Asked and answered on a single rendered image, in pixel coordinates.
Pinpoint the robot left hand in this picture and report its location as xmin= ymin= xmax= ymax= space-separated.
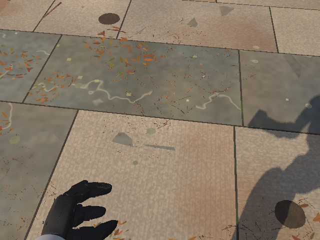
xmin=41 ymin=180 xmax=118 ymax=240

